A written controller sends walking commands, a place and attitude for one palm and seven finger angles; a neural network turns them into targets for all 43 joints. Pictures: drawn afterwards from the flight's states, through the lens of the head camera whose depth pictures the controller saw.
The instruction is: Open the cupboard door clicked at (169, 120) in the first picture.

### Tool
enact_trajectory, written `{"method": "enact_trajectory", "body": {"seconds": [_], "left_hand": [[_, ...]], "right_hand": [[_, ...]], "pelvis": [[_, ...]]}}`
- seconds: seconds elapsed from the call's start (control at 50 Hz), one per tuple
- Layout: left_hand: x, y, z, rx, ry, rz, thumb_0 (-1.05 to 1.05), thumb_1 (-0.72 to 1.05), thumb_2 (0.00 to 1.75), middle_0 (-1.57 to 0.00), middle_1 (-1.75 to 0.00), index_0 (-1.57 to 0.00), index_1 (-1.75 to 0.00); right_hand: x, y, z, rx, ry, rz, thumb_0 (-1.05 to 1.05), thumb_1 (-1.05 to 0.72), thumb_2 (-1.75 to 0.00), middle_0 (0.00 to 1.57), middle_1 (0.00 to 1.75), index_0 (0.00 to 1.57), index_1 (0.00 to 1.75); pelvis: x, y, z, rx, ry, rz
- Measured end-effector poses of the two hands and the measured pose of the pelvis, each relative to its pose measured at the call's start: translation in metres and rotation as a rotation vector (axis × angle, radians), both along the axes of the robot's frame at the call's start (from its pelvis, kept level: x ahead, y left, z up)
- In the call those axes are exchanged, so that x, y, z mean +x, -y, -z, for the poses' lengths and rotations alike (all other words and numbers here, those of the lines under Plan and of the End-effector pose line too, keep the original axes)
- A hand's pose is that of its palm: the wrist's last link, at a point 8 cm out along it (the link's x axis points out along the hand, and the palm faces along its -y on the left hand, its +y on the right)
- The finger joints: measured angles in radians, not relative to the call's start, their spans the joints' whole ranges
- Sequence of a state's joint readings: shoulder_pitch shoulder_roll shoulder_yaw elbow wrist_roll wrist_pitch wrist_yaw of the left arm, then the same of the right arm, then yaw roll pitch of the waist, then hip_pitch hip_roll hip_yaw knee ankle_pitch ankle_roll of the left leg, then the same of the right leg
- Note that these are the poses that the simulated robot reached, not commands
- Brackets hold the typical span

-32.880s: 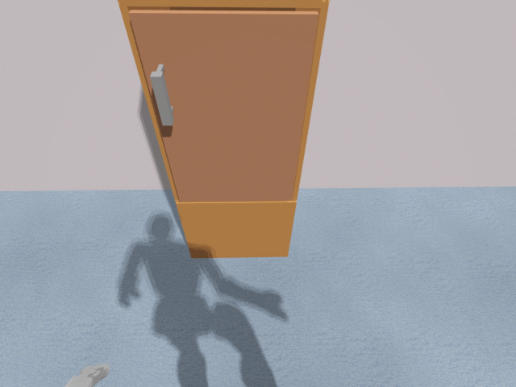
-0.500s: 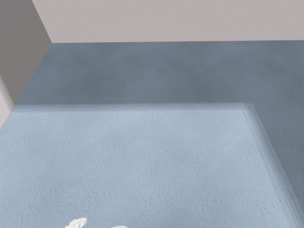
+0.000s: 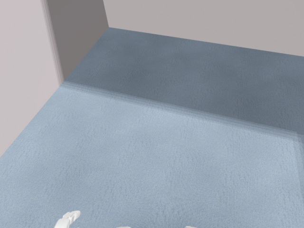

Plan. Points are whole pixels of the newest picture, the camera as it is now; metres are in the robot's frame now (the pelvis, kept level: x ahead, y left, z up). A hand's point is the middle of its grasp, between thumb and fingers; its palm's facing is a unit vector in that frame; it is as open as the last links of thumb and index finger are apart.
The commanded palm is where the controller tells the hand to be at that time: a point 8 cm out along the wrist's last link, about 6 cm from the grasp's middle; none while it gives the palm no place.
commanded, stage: turn to face it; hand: left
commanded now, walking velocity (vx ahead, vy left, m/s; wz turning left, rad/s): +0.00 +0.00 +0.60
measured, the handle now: out of the picture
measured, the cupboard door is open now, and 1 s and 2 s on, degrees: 44 44 44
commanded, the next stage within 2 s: none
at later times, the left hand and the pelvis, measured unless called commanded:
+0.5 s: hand out of the picture -0.02 +0.19 -0.18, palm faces +0.36 -0.91 -0.23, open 7.3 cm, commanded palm none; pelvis +0.02 -0.01 -0.01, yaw +20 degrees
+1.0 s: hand out of the picture +0.03 +0.16 -0.14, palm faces +0.54 -0.79 -0.27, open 7.3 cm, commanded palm none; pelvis +0.06 -0.05 +0.01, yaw +36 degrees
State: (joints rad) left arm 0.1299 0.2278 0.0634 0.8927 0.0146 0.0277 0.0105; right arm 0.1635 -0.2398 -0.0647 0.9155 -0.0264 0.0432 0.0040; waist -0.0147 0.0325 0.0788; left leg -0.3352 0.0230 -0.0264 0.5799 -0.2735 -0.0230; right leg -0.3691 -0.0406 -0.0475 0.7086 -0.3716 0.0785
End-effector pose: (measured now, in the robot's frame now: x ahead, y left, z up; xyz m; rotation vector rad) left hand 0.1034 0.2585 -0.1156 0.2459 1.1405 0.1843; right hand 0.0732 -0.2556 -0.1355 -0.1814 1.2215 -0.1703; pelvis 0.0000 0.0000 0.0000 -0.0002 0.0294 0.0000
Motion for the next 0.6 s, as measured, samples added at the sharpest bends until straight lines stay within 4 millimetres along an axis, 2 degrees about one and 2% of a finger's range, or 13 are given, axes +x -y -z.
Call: {"method": "enact_trajectory", "body": {"seconds": [0.06, 0.14, 0.22, 0.3, 0.38, 0.46, 0.52, 0.6], "left_hand": [[-0.01, 0.01, -0.003, 0.032, 0.015, -0.028, 0.01, 0.91, 0.9, -0.2, -0.3, -0.2, -0.3], [-0.037, 0.025, -0.009, 0.027, -0.034, -0.093, 0.01, 0.91, 0.9, -0.2, -0.3, -0.2, -0.3], [-0.061, 0.04, -0.007, -0.005, -0.09, -0.154, 0.01, 0.91, 0.9, -0.2, -0.3, -0.21, -0.3], [-0.085, 0.05, 0.001, -0.048, -0.115, -0.23, 0.01, 0.91, 0.9, -0.21, -0.3, -0.21, -0.3], [-0.114, 0.046, 0.015, -0.081, -0.144, -0.316, 0.01, 0.91, 0.9, -0.21, -0.3, -0.21, -0.3], [-0.139, 0.032, 0.036, -0.108, -0.182, -0.39, 0.01, 0.91, 0.9, -0.21, -0.3, -0.21, -0.3], [-0.14, 0.021, 0.035, -0.098, -0.193, -0.423, 0.01, 0.91, 0.9, -0.21, -0.3, -0.21, -0.3], [-0.125, 0.009, 0.021, -0.079, -0.126, -0.448, 0.01, 0.91, 0.9, -0.2, -0.3, -0.2, -0.3]], "right_hand": [[0.014, 0.014, 0.012, 0.023, -0.012, -0.021, 0.0, -0.91, -0.89, 0.2, 0.3, 0.2, 0.3], [0.035, 0.022, 0.008, 0.037, -0.034, -0.072, 0.0, -0.91, -0.9, 0.2, 0.3, 0.2, 0.3], [0.057, 0.02, -0.002, 0.04, -0.041, -0.129, 0.0, -0.91, -0.9, 0.2, 0.3, 0.2, 0.3], [0.083, 0.009, -0.006, 0.031, -0.044, -0.214, 0.0, -0.91, -0.9, 0.2, 0.3, 0.2, 0.3], [0.114, -0.015, -0.008, 0.015, -0.014, -0.309, 0.0, -0.91, -0.9, 0.2, 0.3, 0.2, 0.3], [0.139, -0.041, -0.009, -0.008, 0.062, -0.385, 0.0, -0.91, -0.9, 0.2, 0.3, 0.2, 0.3], [0.142, -0.049, -0.016, -0.022, 0.072, -0.418, 0.0, -0.91, -0.9, 0.2, 0.3, 0.2, 0.3], [0.138, -0.05, -0.022, -0.034, 0.042, -0.44, 0.0, -0.91, -0.89, 0.2, 0.3, 0.2, 0.3]], "pelvis": [[0.003, 0.015, 0.005, 0.018, 0.008, -0.041], [0.008, 0.025, -0.004, 0.033, 0.012, -0.1], [0.014, 0.033, -0.011, 0.048, 0.001, -0.156], [0.018, 0.033, -0.011, 0.046, -0.002, -0.216], [0.02, 0.026, -0.005, 0.032, 0.001, -0.274], [0.02, 0.014, 0.008, 0.02, 0.005, -0.328], [0.02, 0.012, 0.004, 0.006, 0.012, -0.354], [0.024, 0.012, -0.005, -0.011, 0.01, -0.392]]}}
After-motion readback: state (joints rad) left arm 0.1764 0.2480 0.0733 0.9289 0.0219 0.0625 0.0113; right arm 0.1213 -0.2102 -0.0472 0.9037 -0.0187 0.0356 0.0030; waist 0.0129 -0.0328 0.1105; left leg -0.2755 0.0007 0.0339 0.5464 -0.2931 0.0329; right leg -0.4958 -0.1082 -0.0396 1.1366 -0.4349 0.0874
